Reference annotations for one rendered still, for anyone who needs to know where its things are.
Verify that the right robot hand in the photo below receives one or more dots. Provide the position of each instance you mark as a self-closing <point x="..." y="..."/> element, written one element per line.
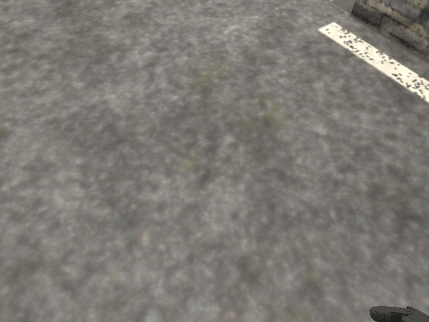
<point x="397" y="314"/>

